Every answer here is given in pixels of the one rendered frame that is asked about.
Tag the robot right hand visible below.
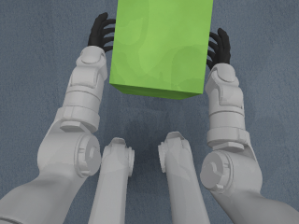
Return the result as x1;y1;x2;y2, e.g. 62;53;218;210
206;28;231;71

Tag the right robot upper arm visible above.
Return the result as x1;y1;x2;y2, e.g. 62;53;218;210
200;149;299;224

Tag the left robot upper arm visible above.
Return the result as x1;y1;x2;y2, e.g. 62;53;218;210
0;132;102;224

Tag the robot thigh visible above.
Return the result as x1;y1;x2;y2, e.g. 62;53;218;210
88;143;135;224
158;137;210;224

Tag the robot right forearm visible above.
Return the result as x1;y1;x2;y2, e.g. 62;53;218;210
205;63;259;165

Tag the robot left forearm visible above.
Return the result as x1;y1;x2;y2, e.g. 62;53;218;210
37;46;108;168

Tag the carton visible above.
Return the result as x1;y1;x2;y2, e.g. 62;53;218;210
109;0;213;100

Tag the robot left hand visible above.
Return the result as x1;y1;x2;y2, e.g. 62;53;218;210
87;12;116;53

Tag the right robot thigh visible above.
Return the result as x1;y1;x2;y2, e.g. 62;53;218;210
158;137;210;224

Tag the left robot thigh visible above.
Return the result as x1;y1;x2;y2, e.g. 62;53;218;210
88;143;135;224

